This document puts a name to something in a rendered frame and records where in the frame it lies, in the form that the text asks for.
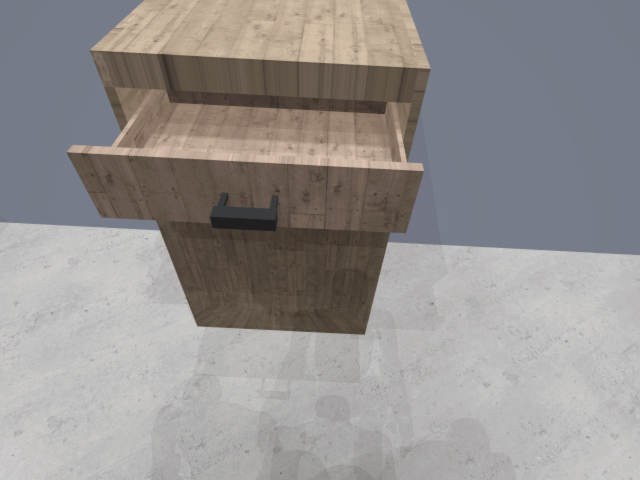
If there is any cabinet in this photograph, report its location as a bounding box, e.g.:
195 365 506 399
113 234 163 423
90 0 431 335

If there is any handle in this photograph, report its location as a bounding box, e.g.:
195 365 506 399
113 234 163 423
210 192 278 231

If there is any drawer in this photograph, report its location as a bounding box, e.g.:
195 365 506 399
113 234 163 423
67 89 424 233

